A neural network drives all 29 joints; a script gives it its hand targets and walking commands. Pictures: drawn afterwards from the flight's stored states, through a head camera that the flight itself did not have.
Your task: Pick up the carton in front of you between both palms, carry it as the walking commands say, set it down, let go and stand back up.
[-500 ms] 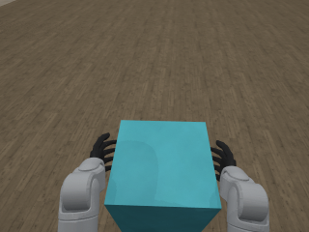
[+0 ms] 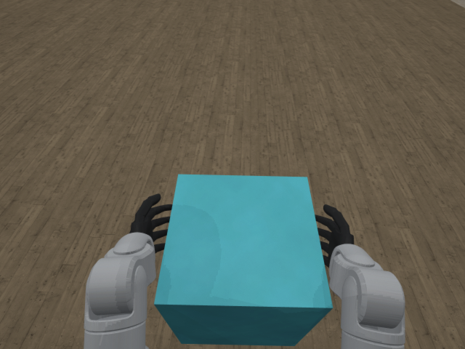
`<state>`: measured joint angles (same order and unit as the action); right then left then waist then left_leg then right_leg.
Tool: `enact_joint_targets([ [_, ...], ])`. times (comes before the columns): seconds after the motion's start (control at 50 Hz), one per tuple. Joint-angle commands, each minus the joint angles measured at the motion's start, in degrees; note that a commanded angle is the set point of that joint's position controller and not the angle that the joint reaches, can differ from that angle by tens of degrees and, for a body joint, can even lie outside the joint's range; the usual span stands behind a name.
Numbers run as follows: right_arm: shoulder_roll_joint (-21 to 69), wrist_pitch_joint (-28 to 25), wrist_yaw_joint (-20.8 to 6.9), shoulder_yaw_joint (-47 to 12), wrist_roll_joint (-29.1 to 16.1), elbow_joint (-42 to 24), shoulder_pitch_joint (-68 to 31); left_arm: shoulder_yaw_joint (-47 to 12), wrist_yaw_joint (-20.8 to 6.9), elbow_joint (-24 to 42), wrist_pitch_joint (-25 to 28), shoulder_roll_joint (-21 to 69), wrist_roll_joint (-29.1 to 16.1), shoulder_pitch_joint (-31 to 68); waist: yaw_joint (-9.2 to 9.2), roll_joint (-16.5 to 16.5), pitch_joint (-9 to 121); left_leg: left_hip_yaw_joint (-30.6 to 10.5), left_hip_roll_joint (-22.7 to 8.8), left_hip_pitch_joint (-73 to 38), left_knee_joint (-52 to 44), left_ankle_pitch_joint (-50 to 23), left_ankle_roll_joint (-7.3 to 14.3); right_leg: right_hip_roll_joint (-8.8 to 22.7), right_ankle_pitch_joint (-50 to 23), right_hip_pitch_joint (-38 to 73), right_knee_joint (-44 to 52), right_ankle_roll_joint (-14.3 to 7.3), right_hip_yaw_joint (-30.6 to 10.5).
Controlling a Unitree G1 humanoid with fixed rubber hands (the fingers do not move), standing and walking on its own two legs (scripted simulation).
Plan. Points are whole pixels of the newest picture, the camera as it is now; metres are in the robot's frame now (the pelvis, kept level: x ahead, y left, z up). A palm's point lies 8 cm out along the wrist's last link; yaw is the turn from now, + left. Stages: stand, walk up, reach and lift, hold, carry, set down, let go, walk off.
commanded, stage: carry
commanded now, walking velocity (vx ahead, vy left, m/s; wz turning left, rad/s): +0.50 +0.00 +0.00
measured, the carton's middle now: (240, 265) +0.27 +0.00 +0.02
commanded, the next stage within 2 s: none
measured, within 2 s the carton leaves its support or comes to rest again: neither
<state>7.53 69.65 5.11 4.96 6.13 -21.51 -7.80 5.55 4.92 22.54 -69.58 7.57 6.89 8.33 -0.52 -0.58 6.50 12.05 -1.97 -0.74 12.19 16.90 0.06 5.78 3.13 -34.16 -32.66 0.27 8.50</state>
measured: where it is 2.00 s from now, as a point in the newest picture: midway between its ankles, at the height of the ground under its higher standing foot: (230, 285)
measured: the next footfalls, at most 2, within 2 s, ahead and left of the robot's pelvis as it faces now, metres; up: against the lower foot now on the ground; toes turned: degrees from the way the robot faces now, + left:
right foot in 0.08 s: +0.25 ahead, -0.12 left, +0.00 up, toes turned -10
left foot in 0.58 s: +0.58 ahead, +0.10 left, +0.00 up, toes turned +3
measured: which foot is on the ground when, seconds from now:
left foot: down 0.00-0.12, up 0.14-0.56, down 0.58-1.00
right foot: up 0.00-0.06, down 0.08-0.62, up 0.64-0.92, down 0.94-1.00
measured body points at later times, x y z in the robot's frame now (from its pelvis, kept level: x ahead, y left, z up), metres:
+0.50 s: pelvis +0.33 -0.02 +0.00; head +0.33 -0.03 +0.45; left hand +0.60 +0.14 +0.08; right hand +0.60 -0.16 +0.08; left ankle +0.47 +0.12 -0.71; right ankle +0.21 -0.11 -0.74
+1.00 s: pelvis +0.58 +0.01 -0.01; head +0.57 +0.00 +0.44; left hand +0.86 +0.16 +0.08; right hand +0.86 -0.14 +0.08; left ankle +0.54 +0.10 -0.74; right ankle +0.63 -0.11 -0.74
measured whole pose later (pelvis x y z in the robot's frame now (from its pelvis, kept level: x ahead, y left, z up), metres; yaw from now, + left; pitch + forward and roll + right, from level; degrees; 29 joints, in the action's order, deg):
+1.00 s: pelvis +0.58 +0.01 -0.01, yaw +1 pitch +3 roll +0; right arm 7.6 69.4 4.6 6.1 6.9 -19.8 -8.9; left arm 5.9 4.8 19.7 -68.9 7.8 7.3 10.0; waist 0.1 0.6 4.8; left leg 11.9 -2.9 11.0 26.5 16.5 0.9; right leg 3.6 8.8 -18.8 -25.7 -0.8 9.7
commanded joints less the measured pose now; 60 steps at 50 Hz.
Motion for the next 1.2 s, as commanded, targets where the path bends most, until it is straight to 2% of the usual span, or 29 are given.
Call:
enact_joint_targets([
  [0.0,48.3,0.6,-15.1,-38.5,-22.1,-1.7,-24.5,-40.6,-14.2,-0.8,-1.1,50.2,-22.9,23.3,-0.59,9.4,3.8,-3.8,-12.2,-6.0,-0.2,-28.9,5.3,-1.8,-2.0,2.0,4.4,-1.2,3.1],
  [0.04,48.5,0.7,-15.0,-38.5,-22.1,-1.2,-25.6,-40.1,-14.6,-2.0,-1.3,50.2,-23.0,23.1,0.37,9.5,5.7,-0.8,-11.2,-4.4,8.2,-37.1,3.7,-4.5,0.2,12.3,6.8,-2.1,6.1],
  [0.06,48.5,0.8,-15.0,-38.8,-22.1,-1.1,-25.7,-39.7,-14.8,-3.0,-1.2,50.4,-23.0,22.7,1.05,7.4,9.0,2.1,-8.9,-0.5,17.8,-38.9,2.2,-7.0,3.4,23.0,8.0,-2.4,8.5],
  [0.08,48.0,0.8,-15.1,-38.9,-22.2,-1.1,-26.5,-39.2,-15.0,-3.8,-1.2,50.5,-22.8,21.8,2.41,3.0,13.1,1.7,-7.4,8.7,30.1,-28.3,0.4,-0.8,7.3,35.5,8.5,-2.7,0.4],
  [0.1,49.0,1.1,-15.0,-39.9,-22.8,-2.1,-27.8,-38.5,-15.3,-5.8,-0.4,50.3,-21.9,21.9,2.32,-13.7,18.7,-0.1,-0.4,26.1,48.6,-12.9,-2.5,15.4,15.1,48.4,14.1,-11.1,-28.4],
  [0.12,49.3,0.7,-15.2,-40.1,-22.9,-2.1,-28.4,-38.9,-15.5,-6.2,0.1,52.4,-22.8,21.2,2.14,-17.8,17.5,-6.1,3.1,36.5,58.1,10.0,-2.1,18.8,4.1,50.8,19.7,-13.9,-38.5],
  [0.14,51.7,0.0,-15.3,-40.8,-23.1,-1.0,-29.1,-39.2,-15.7,-4.9,0.6,53.9,-23.6,22.6,1.85,-13.1,17.0,-10.9,-0.6,38.7,63.1,9.9,-0.1,17.6,-4.4,49.2,17.4,-12.9,-31.0],
  [0.18,55.3,-1.7,-15.4,-41.4,-23.6,-0.9,-29.2,-40.1,-15.9,-3.8,1.9,57.5,-24.5,24.2,1.52,-3.0,16.1,-12.3,-4.8,38.2,58.8,4.2,1.1,14.8,-9.9,42.7,16.1,-9.4,-20.6],
  [0.22,57.3,-3.1,-15.1,-41.9,-23.4,-1.1,-28.4,-41.0,-16.0,-2.4,3.0,58.7,-25.1,24.8,1.25,-4.5,15.9,-11.0,-5.5,34.7,51.7,-0.7,0.7,12.8,-4.3,38.0,19.2,-6.9,-14.7],
  [0.28,57.6,-4.5,-14.3,-42.3,-22.2,-1.4,-25.0,-41.4,-16.5,-1.4,3.7,57.8,-25.4,22.2,1.35,-6.6,14.2,-8.2,-5.1,35.8,43.0,-3.7,-0.7,11.6,-1.5,37.4,22.4,-7.9,-10.2],
  [0.36,55.6,-4.6,-13.6,-42.6,-21.6,-3.5,-23.5,-41.5,-16.7,0.3,3.8,54.9,-25.3,20.5,1.38,-6.8,9.8,-4.8,-4.4,37.7,29.3,-9.9,-1.8,9.4,-5.1,38.9,23.5,-8.1,-5.2],
  [0.48,48.9,-1.3,-13.6,-41.6,-22.8,-6.8,-24.6,-40.2,-15.1,2.5,1.3,48.9,-23.8,20.2,1.61,-8.0,4.2,-1.4,-2.4,33.7,17.5,-16.3,0.6,8.6,-12.6,40.4,21.8,-6.4,-1.1],
  [0.54,46.9,0.4,-14.0,-40.1,-22.9,-5.2,-24.2,-39.7,-14.6,2.1,-0.4,46.8,-23.1,21.2,0.51,-7.4,6.0,2.9,1.4,20.4,12.3,-17.0,1.4,6.4,-28.1,39.2,9.3,-3.2,3.7],
  [0.56,46.3,0.8,-14.1,-39.3,-22.6,-4.4,-24.0,-39.6,-14.4,2.2,-0.9,46.1,-23.0,21.9,-0.29,-4.3,9.0,3.9,2.4,9.6,10.6,-18.3,1.3,3.9,-27.8,34.5,-0.7,-1.2,6.0],
  [0.58,45.5,1.3,-14.2,-38.7,-22.3,-3.9,-24.2,-39.4,-14.4,2.0,-1.3,45.1,-22.8,22.7,-0.84,1.6,13.2,-6.2,-6.4,-1.9,11.4,-28.6,1.8,1.9,-9.7,25.6,-12.9,0.9,5.1],
  [0.6,45.3,0.9,-14.5,-37.7,-21.8,-1.8,-24.0,-40.4,-14.2,3.2,-2.1,45.9,-23.9,24.4,-0.98,17.6,19.9,-28.9,-21.1,-17.8,10.5,-37.2,11.5,-4.9,14.2,7.8,-29.6,3.1,2.0],
  [0.62,46.8,0.8,-14.6,-37.5,-22.8,-0.9,-23.3,-40.4,-14.3,1.9,-2.0,46.2,-23.2,24.2,-0.85,16.9,19.7,-32.4,-22.7,-16.0,6.8,-46.0,14.4,-6.8,27.9,2.3,-38.9,2.6,-3.5],
  [0.64,48.4,0.5,-14.7,-37.7,-23.0,-1.4,-23.9,-40.7,-14.4,0.8,-1.6,48.4,-23.4,24.6,-0.79,13.6,19.1,-26.1,-21.5,-13.8,8.0,-52.2,13.8,-4.5,27.8,1.0,-41.0,1.1,-7.4],
  [0.68,52.3,-0.5,-15.0,-38.5,-23.4,-2.3,-26.4,-41.2,-14.6,1.3,-0.5,51.8,-23.8,26.6,-0.38,5.2,17.7,-17.6,-18.7,-8.4,7.2,-51.2,9.6,-0.3,22.6,1.7,-31.9,-0.1,-8.9],
  [0.72,54.3,-1.3,-15.0,-39.0,-24.0,-4.0,-28.5,-41.8,-14.4,2.1,0.4,54.7,-24.2,27.1,0.48,6.2,17.9,-11.3,-15.6,-2.7,4.8,-44.7,6.9,-0.3,19.1,8.6,-18.6,0.3,-6.9],
  [0.8,53.4,-1.7,-15.2,-39.2,-24.2,-6.3,-26.9,-42.2,-13.5,3.4,1.3,54.9,-23.6,24.8,0.15,8.8,18.6,-5.1,-13.9,-1.1,6.1,-45.0,7.7,-2.8,14.4,14.8,-2.2,0.9,-2.2],
  [0.86,51.7,-1.2,-15.2,-38.7,-23.1,-5.1,-24.1,-41.9,-13.5,3.1,0.5,53.3,-23.1,23.3,0.02,9.2,17.9,-2.8,-12.5,0.8,8.4,-39.3,6.3,-2.4,3.6,18.8,5.4,1.1,0.1],
  [0.9,51.0,-0.7,-15.2,-38.5,-22.0,-3.1,-23.4,-41.4,-14.1,1.5,-0.2,52.4,-22.9,22.8,0.38,7.0,15.5,-2.2,-10.3,5.4,10.6,-28.7,2.9,-0.5,-7.7,24.6,12.9,1.5,0.4],
  [0.92,50.6,-0.6,-15.2,-38.3,-21.4,-1.6,-22.9,-41.1,-14.6,0.4,-0.6,51.8,-22.9,22.7,0.22,5.5,15.1,-2.6,-9.8,8.7,12.1,-23.0,1.4,2.8,-11.6,28.3,12.4,1.4,-1.8],
  [0.94,50.1,-0.3,-15.2,-38.2,-21.1,-0.5,-23.2,-40.7,-15.0,-0.9,-0.9,51.1,-22.9,23.1,-0.20,0.8,15.1,-2.6,-8.1,11.7,13.9,-16.5,0.0,7.3,-24.5,31.1,8.4,0.5,-5.3],
  [0.96,50.1,0.2,-15.2,-38.9,-21.2,-0.7,-24.5,-39.9,-15.5,-3.4,-0.8,51.6,-22.5,23.1,-0.07,-2.4,15.2,-4.5,-7.2,11.2,12.7,-14.7,-1.1,8.6,-26.0,30.5,6.4,-1.5,-6.1],
  [0.98,50.0,0.5,-15.3,-39.1,-21.6,-0.8,-26.1,-39.2,-15.7,-5.2,-0.6,52.1,-22.5,22.2,0.13,-4.7,13.3,-4.7,-7.2,10.0,13.0,-14.1,-1.4,8.0,-23.4,27.5,7.1,-1.9,-6.5],
  [1.08,51.3,0.4,-15.3,-40.4,-23.7,-1.4,-31.4,-38.7,-15.4,-5.0,0.0,53.8,-23.3,24.6,0.51,-2.8,14.9,-5.3,-7.5,8.2,16.1,-25.4,-1.6,5.4,-31.0,28.0,3.6,-2.3,-4.5],
  [1.18,51.9,0.1,-15.1,-39.9,-23.3,-0.1,-29.1,-39.1,-14.8,-4.2,0.1,53.9,-23.2,24.5,0.61,-1.3,17.9,-5.1,-6.3,8.6,17.7,-27.2,-2.3,5.2,-37.4,31.0,0.8,-2.8,-4.3],
])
